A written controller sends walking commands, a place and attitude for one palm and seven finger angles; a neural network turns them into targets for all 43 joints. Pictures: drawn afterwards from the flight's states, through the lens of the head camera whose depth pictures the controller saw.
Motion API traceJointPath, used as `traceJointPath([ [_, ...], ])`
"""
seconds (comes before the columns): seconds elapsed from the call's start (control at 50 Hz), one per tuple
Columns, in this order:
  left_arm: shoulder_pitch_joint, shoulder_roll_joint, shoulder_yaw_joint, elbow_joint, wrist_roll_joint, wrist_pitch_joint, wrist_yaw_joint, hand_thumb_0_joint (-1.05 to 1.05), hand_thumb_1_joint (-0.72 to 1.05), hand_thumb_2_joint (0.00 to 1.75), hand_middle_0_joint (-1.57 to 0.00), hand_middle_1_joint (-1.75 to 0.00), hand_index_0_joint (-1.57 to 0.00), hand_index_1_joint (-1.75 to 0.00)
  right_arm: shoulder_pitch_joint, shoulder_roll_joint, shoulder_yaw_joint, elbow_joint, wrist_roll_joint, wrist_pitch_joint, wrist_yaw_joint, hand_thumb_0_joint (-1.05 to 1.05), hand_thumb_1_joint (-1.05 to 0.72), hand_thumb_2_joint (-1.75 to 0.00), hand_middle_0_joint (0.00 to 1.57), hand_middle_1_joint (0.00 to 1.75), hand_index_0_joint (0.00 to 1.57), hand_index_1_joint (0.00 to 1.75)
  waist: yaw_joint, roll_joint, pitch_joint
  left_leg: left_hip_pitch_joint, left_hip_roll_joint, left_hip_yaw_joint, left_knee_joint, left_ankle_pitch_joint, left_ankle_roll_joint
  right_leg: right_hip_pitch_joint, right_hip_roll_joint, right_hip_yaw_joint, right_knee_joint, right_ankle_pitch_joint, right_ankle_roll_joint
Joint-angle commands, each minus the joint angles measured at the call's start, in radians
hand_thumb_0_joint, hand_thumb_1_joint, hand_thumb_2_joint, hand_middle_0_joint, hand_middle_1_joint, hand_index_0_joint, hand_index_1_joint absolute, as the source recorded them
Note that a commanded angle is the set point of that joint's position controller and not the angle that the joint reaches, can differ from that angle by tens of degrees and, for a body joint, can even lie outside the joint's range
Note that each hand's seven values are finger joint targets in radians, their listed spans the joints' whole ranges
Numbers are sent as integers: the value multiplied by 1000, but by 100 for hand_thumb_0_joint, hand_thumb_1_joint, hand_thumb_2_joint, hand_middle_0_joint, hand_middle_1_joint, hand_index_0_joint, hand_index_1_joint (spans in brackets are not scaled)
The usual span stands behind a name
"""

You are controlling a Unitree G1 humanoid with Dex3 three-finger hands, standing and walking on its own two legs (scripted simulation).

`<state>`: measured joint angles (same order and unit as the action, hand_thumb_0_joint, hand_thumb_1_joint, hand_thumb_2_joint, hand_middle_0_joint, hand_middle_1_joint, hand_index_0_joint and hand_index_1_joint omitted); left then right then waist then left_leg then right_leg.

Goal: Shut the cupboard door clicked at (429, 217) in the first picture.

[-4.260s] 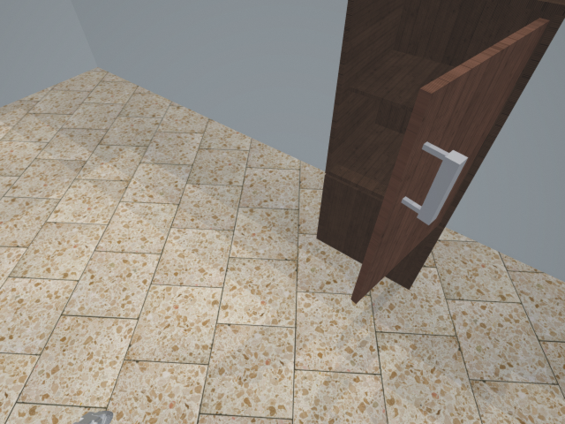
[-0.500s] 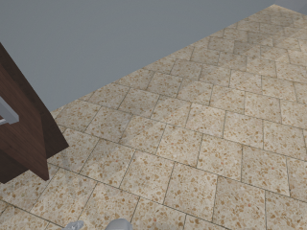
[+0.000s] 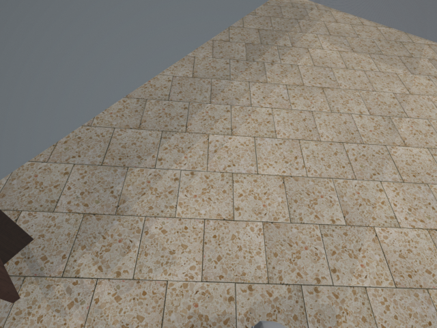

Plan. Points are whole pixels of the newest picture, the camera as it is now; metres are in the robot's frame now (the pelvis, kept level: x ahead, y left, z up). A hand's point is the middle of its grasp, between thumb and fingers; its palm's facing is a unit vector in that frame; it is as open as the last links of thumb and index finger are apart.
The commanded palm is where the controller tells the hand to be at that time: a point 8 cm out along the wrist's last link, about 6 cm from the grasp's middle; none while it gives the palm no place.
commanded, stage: walk around to get in front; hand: left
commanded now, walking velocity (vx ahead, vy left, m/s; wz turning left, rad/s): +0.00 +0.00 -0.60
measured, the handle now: out of the picture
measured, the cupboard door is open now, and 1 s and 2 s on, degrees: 78 78 78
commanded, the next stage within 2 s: none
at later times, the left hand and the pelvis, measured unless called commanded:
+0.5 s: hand out of the picture +0.12 +0.13 -0.17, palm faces -0.22 -0.95 -0.20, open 7.4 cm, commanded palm none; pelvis +0.07 -0.05 +0.00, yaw -17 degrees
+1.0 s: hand (195, 199) +0.44 +0.08 -0.16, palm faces -0.48 -0.86 -0.18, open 7.4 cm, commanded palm none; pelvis +0.26 -0.04 +0.00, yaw -32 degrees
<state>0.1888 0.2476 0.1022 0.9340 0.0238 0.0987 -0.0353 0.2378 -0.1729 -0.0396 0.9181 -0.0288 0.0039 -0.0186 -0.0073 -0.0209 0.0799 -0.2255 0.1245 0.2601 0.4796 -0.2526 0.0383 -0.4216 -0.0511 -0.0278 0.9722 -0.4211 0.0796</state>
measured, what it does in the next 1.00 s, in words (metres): walks ahead, turning right: right foot, then left foot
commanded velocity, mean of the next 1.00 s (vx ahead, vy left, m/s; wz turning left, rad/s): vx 0.33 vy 0.00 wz -0.48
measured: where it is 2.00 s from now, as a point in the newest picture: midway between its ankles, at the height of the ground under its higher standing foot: (276, 243)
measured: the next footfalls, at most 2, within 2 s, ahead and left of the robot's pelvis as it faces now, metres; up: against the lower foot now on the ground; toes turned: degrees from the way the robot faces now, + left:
right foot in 0.16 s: +0.00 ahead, -0.15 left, +0.00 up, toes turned -13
left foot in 0.64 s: +0.30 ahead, +0.03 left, +0.00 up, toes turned -15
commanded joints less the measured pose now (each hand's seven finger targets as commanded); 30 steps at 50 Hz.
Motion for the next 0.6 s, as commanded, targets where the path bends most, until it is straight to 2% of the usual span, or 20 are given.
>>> traceJointPath([
  [0.0, -89, 25, -6, -112, -1, -42, -3, 0, 90, 90, -20, -30, -20, -30, 65, -229, -70, -22, 1, -11, -10, 0, -90, -90, 20, 30, 20, 30, -50, 220, -116, 170, 261, -150, -119, 336, 90, -32, 9, -60, -135, -36, -17],
  [0.04, -96, 20, -8, -117, -2, -49, -2, 0, 90, 90, -20, -30, -20, -30, 79, -236, -73, -13, -3, -8, -5, 0, -90, -90, 20, 30, 20, 30, -56, 243, -132, 151, 279, -139, -98, 296, 79, 21, 19, -78, -203, -56, -32],
  [0.08, -57, 24, -8, -104, -1, -56, -3, 0, 90, 90, -20, -30, -20, -30, 64, -239, -73, -11, -4, -6, 1, 0, -90, -90, 20, 30, 20, 30, -30, 215, -160, 123, 285, -112, -66, 87, 43, 113, 33, -103, -352, -13, -54],
  [0.1, -13, 38, -5, -87, 1, -62, -1, 0, 90, 90, -20, -30, -20, -30, 61, -231, -70, -10, -2, -4, 4, 0, -90, -90, 20, 30, 20, 30, -1, 174, -163, 19, 268, -81, 4, -45, 6, 251, 47, -122, -470, 69, -70],
  [0.12, 66, 98, 8, -63, 7, -72, 8, 0, 90, 90, -20, -30, -20, -30, 59, -193, -62, -18, 5, -1, 11, 0, -90, -90, 20, 30, 20, 30, 43, 28, -182, -153, 216, -22, 169, -170, -50, 448, -29, -24, -599, 62, -111],
  [0.14, 158, 226, 28, -36, 11, -89, 22, 0, 90, 90, -20, -30, -20, -30, 1, -114, -33, -76, 11, 4, 20, 0, -90, -90, 20, 30, 20, 30, 108, -325, -153, -493, 66, 11, 466, -432, -114, 592, -294, 401, -743, -77, -220],
  [0.16, 222, 248, 29, -23, -11, -83, 35, 0, 90, 90, -20, -30, -20, -30, -126, -145, -31, -130, 0, 10, 21, 0, -90, -90, 20, 30, 20, 30, 150, -240, -89, -582, 28, -150, 601, -412, -110, 489, -377, 523, -794, -56, -282],
  [0.18, 182, 254, 36, -29, -12, -89, 43, 0, 90, 90, -20, -30, -20, -30, -150, -153, -35, -135, 6, 13, 23, 0, -90, -90, 20, 30, 20, 30, 121, -275, -67, -602, 31, -212, 675, -300, -100, 445, -340, 558, -830, -154, -284],
  [0.2, 136, 205, 25, -38, -12, -102, 42, 0, 90, 90, -20, -30, -20, -30, -155, -173, -44, -120, 1, 6, 27, 0, -90, -90, 20, 30, 20, 30, 96, -224, -12, -604, 40, -245, 693, -202, -98, 390, -297, 505, -835, -181, -263],
  [0.22, 76, 159, 12, -50, -10, -107, 41, 0, 90, 90, -20, -30, -20, -30, -121, -180, -51, -92, -4, 2, 32, 0, -90, -90, 20, 30, 20, 30, 55, -132, 10, -570, 56, -241, 666, -121, -105, 359, -254, 396, -811, -131, -249],
  [0.24, 52, 137, 2, -58, -8, -118, 38, 0, 90, 90, -20, -30, -20, -30, -81, -169, -49, -68, -10, -3, 35, 0, -90, -90, 20, 30, 20, 30, 26, -103, 12, -522, 53, -221, 633, -58, -120, 350, -202, 299, -785, 18, -231],
  [0.28, 104, 121, -8, -36, -11, -141, 32, 0, 90, 90, -20, -30, -20, -30, -49, -150, -47, -46, -7, -8, 37, 0, -90, -90, 20, 30, 20, 30, 20, -100, -15, -477, 38, -199, 601, -8, -134, 367, -161, 229, -747, 306, -220],
  [0.32, 140, 118, -10, -16, -7, -151, 31, 0, 90, 90, -20, -30, -20, -30, -60, -141, -49, -53, -3, -10, 38, 0, -90, -90, 20, 30, 20, 30, 21, -99, 0, -472, 30, -198, 577, 12, -140, 357, -154, 236, -745, 368, -229],
  [0.4, 180, 122, -11, 1, -5, -161, 35, 0, 90, 90, -20, -30, -20, -30, -125, -140, -44, -88, 0, -19, 42, 0, -90, -90, 20, 30, 20, 30, 32, -116, 0, -518, 24, -207, 516, 52, -137, 398, -152, 275, -750, 340, -251],
  [0.44, 206, 122, -12, 13, 0, -162, 40, 0, 90, 90, -20, -30, -20, -30, -183, -128, -41, -113, 2, -27, 45, 0, -90, -90, 20, 30, 20, 30, 52, -86, 6, -501, 14, -206, 444, 37, -129, 404, -163, 308, -742, 351, -263],
  [0.48, 199, 128, -10, 20, 2, -160, 44, 0, 90, 90, -20, -30, -20, -30, -212, -122, -35, -129, 5, -36, 47, 0, -90, -90, 20, 30, 20, 30, 55, -112, 19, -452, 2, -201, 353, 26, -119, 392, -163, 307, -726, 365, -257],
  [0.52, 189, 134, -7, 27, 5, -156, 47, 0, 90, 90, -20, -30, -20, -30, -209, -117, -34, -135, 11, -47, 47, 0, -90, -90, 20, 30, 20, 30, 49, -122, 14, -323, -16, -204, 247, -7, -99, 340, -169, 327, -694, 374, -246],
  [0.54, 167, 142, -2, 22, 5, -154, 47, 0, 90, 90, -20, -30, -20, -30, -174, -119, -35, -129, 13, -53, 43, 0, -90, -90, 20, 30, 20, 30, 30, -126, 5, -232, -30, -198, 190, -15, -91, 300, -165, 327, -669, 383, -241],
  [0.56, 138, 147, 3, 22, 2, -154, 45, 0, 90, 90, -20, -30, -20, -30, -100, -132, -38, -106, 11, -59, 36, 0, -90, -90, 20, 30, 20, 30, -10, -97, -21, -106, -59, -175, 109, 10, -86, 267, -134, 306, -601, 424, -224],
  [0.58, 110, 143, 8, 18, -3, -153, 42, 0, 90, 90, -20, -30, -20, -30, 53, -164, -46, -57, 8, -66, 21, 0, -90, -90, 20, 30, 20, 30, -76, -55, -90, 98, -73, -176, 24, 55, -80, 212, -70, 260, -431, 480, -193],
])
